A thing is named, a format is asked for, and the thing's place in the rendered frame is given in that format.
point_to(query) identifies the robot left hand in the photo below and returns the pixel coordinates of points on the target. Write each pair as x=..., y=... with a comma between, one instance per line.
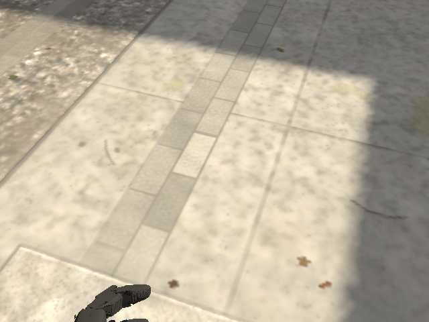
x=111, y=301

